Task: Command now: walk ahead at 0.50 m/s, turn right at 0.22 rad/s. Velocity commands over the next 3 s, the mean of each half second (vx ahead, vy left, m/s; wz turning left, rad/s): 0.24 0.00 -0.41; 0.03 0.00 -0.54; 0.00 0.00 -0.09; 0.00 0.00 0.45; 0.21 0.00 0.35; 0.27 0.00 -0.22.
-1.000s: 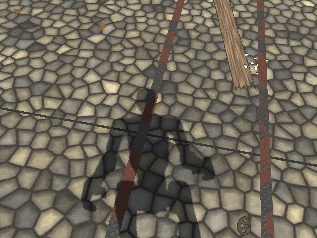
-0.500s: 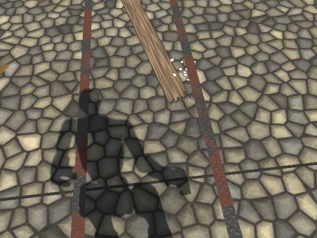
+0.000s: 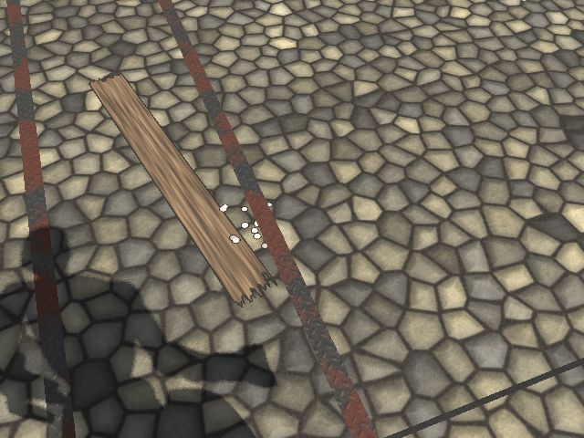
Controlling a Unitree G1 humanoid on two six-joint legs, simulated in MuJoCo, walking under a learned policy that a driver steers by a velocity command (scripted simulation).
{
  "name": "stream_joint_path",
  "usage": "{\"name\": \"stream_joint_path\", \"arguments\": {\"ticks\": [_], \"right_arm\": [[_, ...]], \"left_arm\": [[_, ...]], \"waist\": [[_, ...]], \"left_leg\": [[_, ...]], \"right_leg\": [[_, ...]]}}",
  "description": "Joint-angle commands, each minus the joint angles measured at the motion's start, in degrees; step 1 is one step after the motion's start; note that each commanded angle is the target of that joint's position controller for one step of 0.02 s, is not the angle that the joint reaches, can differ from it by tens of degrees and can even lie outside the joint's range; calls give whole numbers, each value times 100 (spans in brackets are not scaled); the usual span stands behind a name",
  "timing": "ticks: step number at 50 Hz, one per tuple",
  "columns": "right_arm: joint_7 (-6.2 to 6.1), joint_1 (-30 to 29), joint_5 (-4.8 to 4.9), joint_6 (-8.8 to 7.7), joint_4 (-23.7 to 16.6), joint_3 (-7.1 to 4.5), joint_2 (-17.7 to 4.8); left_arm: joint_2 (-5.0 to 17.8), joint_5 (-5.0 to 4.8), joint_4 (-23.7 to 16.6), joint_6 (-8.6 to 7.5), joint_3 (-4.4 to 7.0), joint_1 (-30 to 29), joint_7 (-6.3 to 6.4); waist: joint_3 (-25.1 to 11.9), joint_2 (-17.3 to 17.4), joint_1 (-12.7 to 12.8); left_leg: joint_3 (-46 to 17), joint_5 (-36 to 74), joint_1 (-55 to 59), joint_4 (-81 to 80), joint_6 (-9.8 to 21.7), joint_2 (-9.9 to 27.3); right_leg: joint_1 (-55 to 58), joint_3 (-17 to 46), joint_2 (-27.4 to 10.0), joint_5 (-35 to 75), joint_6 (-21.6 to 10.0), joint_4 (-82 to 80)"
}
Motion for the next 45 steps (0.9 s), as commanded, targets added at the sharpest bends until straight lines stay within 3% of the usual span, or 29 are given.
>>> {"name": "stream_joint_path", "arguments": {"ticks": [1,2,4,6,9,13,15,16,17,18,19,20,21,22,23,25,30,34,37,38,39,40,41,42,44,45], "right_arm": [[-27,185,-9,-40,-170,-99,-536],[-31,239,27,-53,-121,-110,-597],[-61,204,13,-62,-40,-159,-801],[-102,161,-2,-16,38,-185,-919],[-181,301,38,92,158,-191,-1019],[-270,303,156,257,250,-233,-1139],[-330,112,218,341,190,-263,-1186],[-343,259,165,363,182,-224,-1052],[-330,432,-86,337,5,-110,-799],[-225,1002,-171,292,-120,52,-467],[-162,726,-44,306,-17,-50,-953],[-164,321,93,351,-133,-72,-1000],[-226,189,61,415,-108,-72,-927],[-290,84,-2,489,-140,-101,-983],[-301,102,-16,548,-171,-112,-970],[-327,211,-32,579,-158,-85,-826],[-338,-145,-20,598,-271,-42,-696],[-277,-343,35,521,-382,-63,-723],[-208,-9,56,437,-306,-122,-745],[-219,163,-6,434,-281,-205,-991],[-256,19,-149,493,-355,-328,-1559],[-240,-15,-300,511,-382,-341,-1474],[-273,-315,-261,495,-537,-256,-1187],[-305,-565,-168,498,-595,-205,-954],[-352,-688,-17,524,-644,-139,-765],[-364,-614,-22,554,-626,-125,-757]], "left_arm": [[451,34,-530,-135,131,-228,-39],[360,42,-537,-129,103,-247,-48],[231,76,-614,-109,42,-498,-43],[124,87,-638,-112,-12,-664,-69],[171,37,-761,-112,3,-1071,-158],[388,65,-1008,-42,118,-1272,-292],[586,116,-916,-24,247,-719,-318],[856,121,-788,-21,382,-211,-268],[1405,158,-830,27,503,266,-144],[1626,197,-1018,35,458,42,-130],[1115,142,-1115,73,373,-47,-143],[944,116,-1160,85,311,-405,-139],[848,59,-1142,124,288,-616,-119],[820,46,-1177,170,270,-800,-95],[887,115,-1211,204,286,-923,-78],[934,184,-1239,231,317,-1015,-32],[1017,104,-1218,324,370,-958,121],[1001,96,-1200,411,379,-865,119],[941,5,-1204,484,361,-928,132],[791,-20,-1178,494,318,-772,144],[502,-4,-1242,483,257,-489,126],[863,25,-1316,398,368,-654,116],[1187,57,-1194,380,486,-558,104],[1169,23,-1029,430,515,-429,111],[884,32,-887,563,458,-267,140],[727,16,-919,581,403,-350,130]], "waist": [[-49,822,-66],[-58,829,-56],[41,706,-62],[-78,648,-94],[-214,738,-263],[-233,776,-201],[-449,659,138],[-727,340,327],[-1291,-759,399],[-2071,-1498,-34],[-2289,-624,295],[-1614,-423,233],[-1196,8,111],[-895,-10,8],[-774,-217,-130],[-805,-423,-212],[-949,-468,-68],[-832,-658,51],[-777,-673,-167],[-800,-384,-173],[-714,1131,148],[-520,1918,-19],[-461,1387,68],[-387,1070,163],[-264,983,146],[-212,981,95]], "left_leg": [[-1954,-147,1128,-1603,989,1504],[-1760,147,1071,-1683,1049,1489],[-1197,1753,993,-1710,1108,1547],[-508,3004,937,-1576,977,1418],[44,3271,1051,-1432,770,1310],[117,3108,1496,-840,591,1561],[271,3537,1467,112,404,1447],[488,3192,1169,1126,163,1124],[701,904,-124,2975,-213,654],[88,-3143,-1731,4618,-451,-227],[-627,-2745,-1863,4943,-418,117],[-549,-2278,-2076,4855,-386,266],[-516,-1916,-2060,4502,-420,449],[-523,-1672,-1850,4104,-459,535],[-468,-1478,-1473,3880,-493,498],[-384,-1315,-1146,3378,-580,362],[-533,-825,-871,2300,-682,238],[-586,-882,-576,1475,-595,122],[-453,-289,230,-33,-368,99],[-767,2,828,-518,-155,635],[-2054,607,1306,-781,503,1957],[-3024,1133,920,-1097,1253,2613],[-2672,1267,816,-995,1261,2535],[-2066,1290,765,-869,991,2157],[-1378,1439,881,-767,803,1799],[-1129,1541,818,-804,828,1654]], "right_leg": [[-1392,103,-660,428,32,-328],[-1372,9,-687,497,70,-554],[-1361,-102,-685,776,204,-1204],[-990,-228,-619,1409,263,-1941],[-542,-418,-422,2439,238,-2781],[-406,-429,-329,2062,16,-3302],[317,-629,-81,1965,-205,-3762],[1138,-561,10,2624,-396,-4093],[2549,1075,-1232,4971,-948,-3948],[3798,3164,-2473,5800,-2182,-3992],[3469,2899,-2150,4529,-2032,-4242],[2850,2283,-1845,3880,-1739,-4372],[2210,1931,-1563,3216,-1452,-4523],[1551,1757,-1391,2788,-1322,-4682],[998,1630,-1203,2609,-1276,-4808],[627,1470,-1022,2709,-1288,-4856],[554,1705,-859,1680,-1157,-4798],[687,2157,-830,1216,-1047,-4713],[676,2313,-634,1362,-792,-4357],[287,2073,-354,822,-515,-3959],[-688,1014,445,-607,-115,-2764],[-1255,391,715,-1308,166,-1450],[-1217,495,403,-978,307,-558],[-1191,407,350,-647,399,-216],[-1319,267,264,-219,606,399],[-1236,128,248,-127,663,355]]}}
